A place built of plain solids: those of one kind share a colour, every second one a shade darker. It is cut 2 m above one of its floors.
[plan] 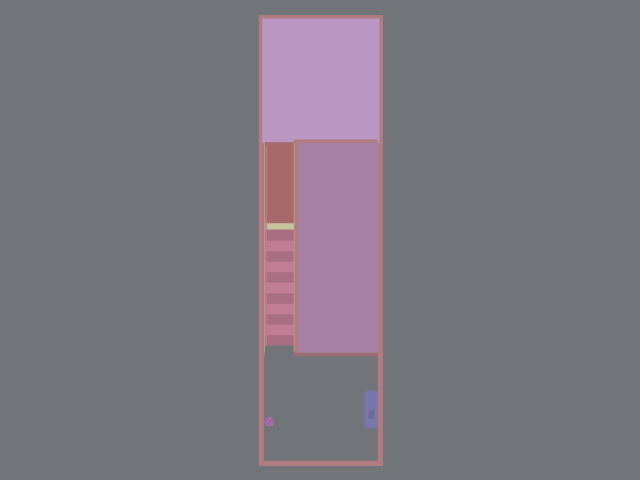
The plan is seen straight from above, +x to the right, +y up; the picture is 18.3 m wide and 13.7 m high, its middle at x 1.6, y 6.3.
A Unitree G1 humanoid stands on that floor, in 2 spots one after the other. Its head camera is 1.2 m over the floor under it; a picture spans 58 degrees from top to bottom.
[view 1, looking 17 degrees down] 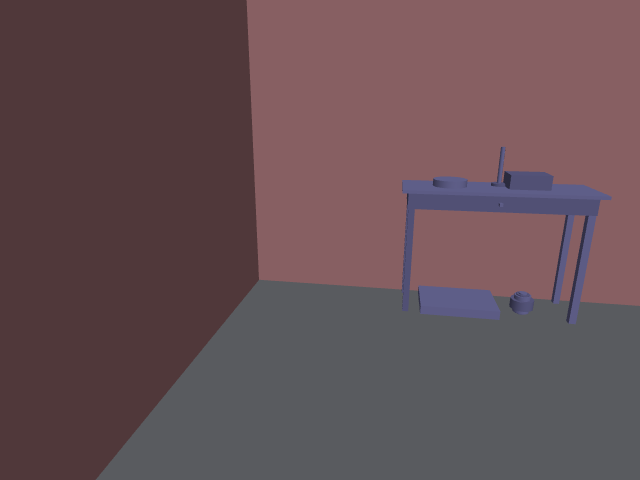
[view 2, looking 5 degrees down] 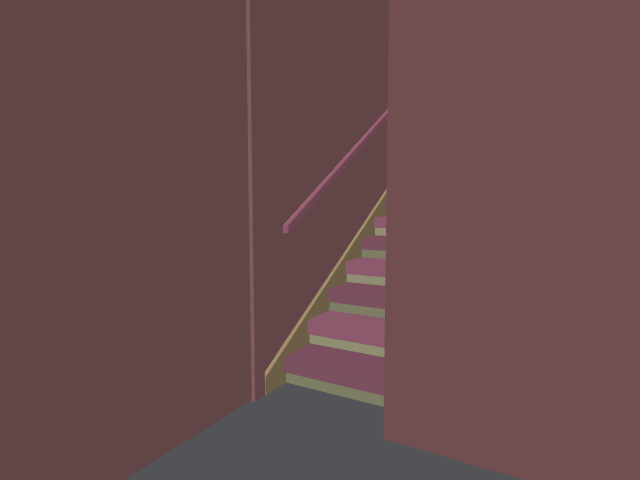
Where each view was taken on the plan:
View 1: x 0.44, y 2.04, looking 10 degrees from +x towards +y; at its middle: wall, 2.99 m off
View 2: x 1.62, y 1.00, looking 120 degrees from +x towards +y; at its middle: wall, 3.27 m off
